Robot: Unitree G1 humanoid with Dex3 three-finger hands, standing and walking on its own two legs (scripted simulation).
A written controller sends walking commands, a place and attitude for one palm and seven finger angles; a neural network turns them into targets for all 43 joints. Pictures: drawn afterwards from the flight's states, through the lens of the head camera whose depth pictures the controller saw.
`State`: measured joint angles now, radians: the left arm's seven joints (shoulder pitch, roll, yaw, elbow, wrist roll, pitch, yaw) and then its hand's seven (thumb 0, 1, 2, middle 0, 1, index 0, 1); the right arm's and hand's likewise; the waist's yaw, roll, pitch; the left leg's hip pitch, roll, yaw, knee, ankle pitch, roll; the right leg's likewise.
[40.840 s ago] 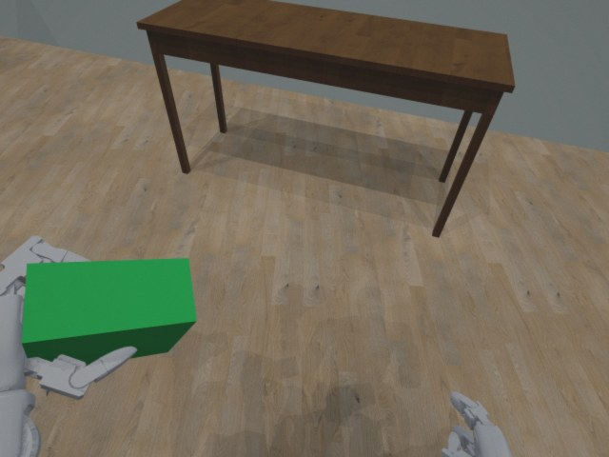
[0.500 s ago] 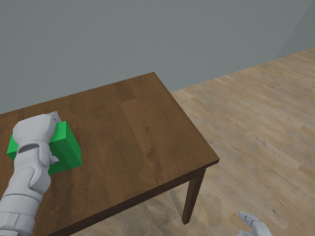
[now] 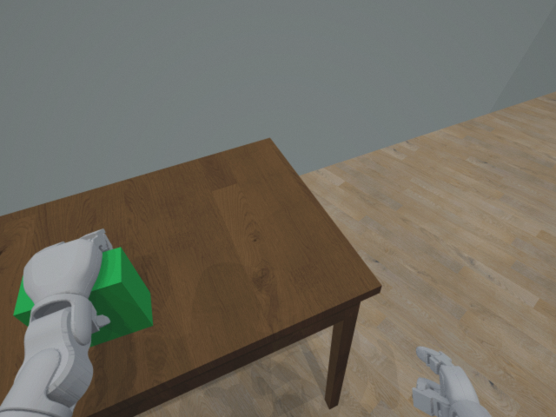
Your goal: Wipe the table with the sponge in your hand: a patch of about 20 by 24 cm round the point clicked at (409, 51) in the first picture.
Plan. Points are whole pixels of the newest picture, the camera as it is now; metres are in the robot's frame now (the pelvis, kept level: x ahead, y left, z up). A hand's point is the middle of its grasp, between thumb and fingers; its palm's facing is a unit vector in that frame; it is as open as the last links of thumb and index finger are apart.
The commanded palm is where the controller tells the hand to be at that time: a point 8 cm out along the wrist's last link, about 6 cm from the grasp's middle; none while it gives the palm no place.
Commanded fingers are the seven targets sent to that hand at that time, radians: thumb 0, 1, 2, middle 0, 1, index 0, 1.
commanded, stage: wipe back along the first lane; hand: left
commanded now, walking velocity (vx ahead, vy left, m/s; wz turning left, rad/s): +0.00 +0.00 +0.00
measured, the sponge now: (99, 309) +0.25 +0.32 +0.02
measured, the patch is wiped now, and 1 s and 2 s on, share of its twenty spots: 1.00 1.00 1.00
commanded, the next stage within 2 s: lift the sponge slowly off the table in 0.36 s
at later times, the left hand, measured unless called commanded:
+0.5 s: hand (79, 321) +0.21 +0.29 +0.07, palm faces +0.06 -0.08 -0.99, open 10.5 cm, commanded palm +0.17 +0.29 +0.11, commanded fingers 0.00 0.10 1.30 -1.20 -1.60 -1.20 -1.60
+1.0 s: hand (78, 325) +0.20 +0.29 +0.08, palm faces +0.04 -0.12 -0.99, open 10.4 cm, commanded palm +0.17 +0.29 +0.14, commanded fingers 0.00 0.10 1.30 -1.20 -1.60 -1.20 -1.60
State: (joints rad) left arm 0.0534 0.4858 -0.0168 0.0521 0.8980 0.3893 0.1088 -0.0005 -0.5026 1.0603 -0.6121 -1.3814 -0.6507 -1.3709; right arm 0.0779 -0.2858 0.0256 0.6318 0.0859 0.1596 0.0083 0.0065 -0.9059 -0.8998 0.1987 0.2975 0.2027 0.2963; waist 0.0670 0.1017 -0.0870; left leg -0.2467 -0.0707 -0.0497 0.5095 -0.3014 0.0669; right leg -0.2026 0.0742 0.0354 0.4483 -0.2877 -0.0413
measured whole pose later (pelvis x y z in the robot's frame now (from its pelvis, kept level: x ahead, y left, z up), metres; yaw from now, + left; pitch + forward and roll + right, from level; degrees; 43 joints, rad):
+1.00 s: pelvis -0.01 +0.00 +0.00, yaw +0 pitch -2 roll -1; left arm 0.22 0.49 -0.04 -0.17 0.86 0.43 0.05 0.00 -0.52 1.06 -0.65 -1.33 -0.69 -1.32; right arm 0.05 -0.27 0.03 0.64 0.06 0.14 -0.02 0.01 -0.90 -0.90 0.20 0.30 0.20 0.30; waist 0.10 0.10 -0.05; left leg -0.17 -0.07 -0.04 0.49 -0.28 0.06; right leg -0.14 0.08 0.05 0.45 -0.27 -0.05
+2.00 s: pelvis -0.03 -0.02 +0.00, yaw +0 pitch -3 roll +0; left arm 0.12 0.61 0.03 -0.23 0.80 0.49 -0.09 0.00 -0.54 1.06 -0.68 -1.30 -0.72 -1.29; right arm 0.02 -0.29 0.05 0.64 0.07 0.13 -0.04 0.01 -0.90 -0.90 0.20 0.30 0.20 0.30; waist 0.11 0.11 -0.02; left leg -0.14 -0.05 -0.05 0.45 -0.24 0.04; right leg -0.12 0.09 0.04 0.42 -0.24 -0.06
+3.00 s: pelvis -0.04 -0.02 +0.00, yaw +0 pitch -4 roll +0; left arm 0.09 0.62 0.00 -0.32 0.78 0.52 -0.12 0.00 -0.54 1.06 -0.68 -1.30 -0.72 -1.29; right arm 0.00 -0.28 0.07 0.62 0.07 0.13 -0.04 0.01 -0.90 -0.90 0.20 0.30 0.20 0.30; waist 0.12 0.12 -0.01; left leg -0.16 -0.06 -0.05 0.45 -0.23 0.04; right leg -0.13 0.08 0.03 0.43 -0.23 -0.06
